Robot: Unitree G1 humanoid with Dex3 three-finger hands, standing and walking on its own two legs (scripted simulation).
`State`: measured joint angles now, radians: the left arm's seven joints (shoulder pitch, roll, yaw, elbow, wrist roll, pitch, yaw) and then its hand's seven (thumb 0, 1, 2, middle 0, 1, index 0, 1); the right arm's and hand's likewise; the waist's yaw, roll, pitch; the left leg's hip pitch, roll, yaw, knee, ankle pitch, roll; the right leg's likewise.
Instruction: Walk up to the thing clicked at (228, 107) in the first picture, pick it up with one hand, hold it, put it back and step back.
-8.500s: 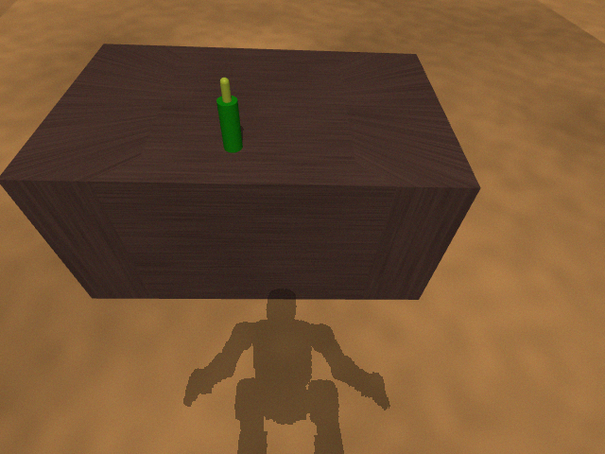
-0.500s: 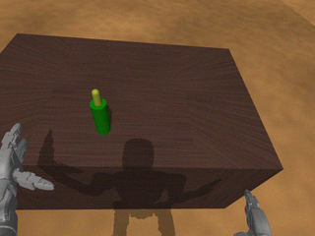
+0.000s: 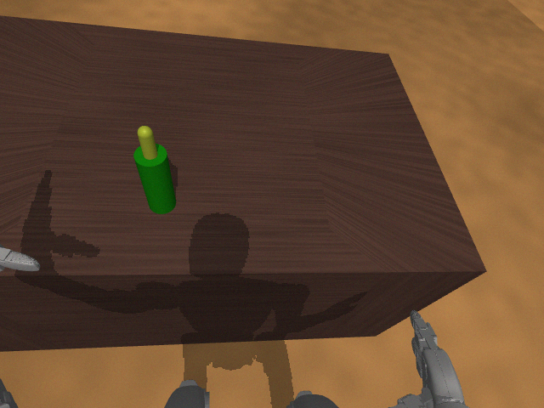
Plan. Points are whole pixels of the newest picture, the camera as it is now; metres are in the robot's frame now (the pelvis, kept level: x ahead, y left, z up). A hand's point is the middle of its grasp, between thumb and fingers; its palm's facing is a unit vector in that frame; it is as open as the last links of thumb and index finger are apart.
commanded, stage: go down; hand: left
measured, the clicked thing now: (154, 170) +0.51 +0.19 -0.02
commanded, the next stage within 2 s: approach in 1.74 s
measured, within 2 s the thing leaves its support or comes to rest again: neither
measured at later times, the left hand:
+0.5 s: hand out of the picture +0.40 +0.36 +0.06, palm faces +0.21 -0.98 +0.01, open 17.5 cm
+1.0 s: hand out of the picture +0.42 +0.37 +0.07, palm faces +0.20 -0.98 +0.02, open 17.5 cm
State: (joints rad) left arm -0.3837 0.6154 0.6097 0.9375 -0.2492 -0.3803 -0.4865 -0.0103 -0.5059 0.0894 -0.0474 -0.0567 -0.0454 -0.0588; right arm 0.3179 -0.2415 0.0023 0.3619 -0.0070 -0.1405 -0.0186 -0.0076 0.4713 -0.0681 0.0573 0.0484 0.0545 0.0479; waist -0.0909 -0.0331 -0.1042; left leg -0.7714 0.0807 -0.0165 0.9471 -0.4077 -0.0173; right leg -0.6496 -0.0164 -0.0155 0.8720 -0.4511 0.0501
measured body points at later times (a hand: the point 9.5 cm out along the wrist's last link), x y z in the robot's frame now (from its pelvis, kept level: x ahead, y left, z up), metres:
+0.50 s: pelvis +0.00 +0.00 -0.01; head +0.09 +0.05 +0.42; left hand +0.38 +0.42 +0.07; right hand +0.16 -0.24 -0.04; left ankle +0.03 +0.12 -0.69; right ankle -0.02 -0.16 -0.69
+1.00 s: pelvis +0.00 +0.01 -0.02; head +0.10 +0.06 +0.41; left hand +0.41 +0.43 +0.07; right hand +0.15 -0.25 -0.04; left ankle +0.03 +0.12 -0.69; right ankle -0.02 -0.16 -0.69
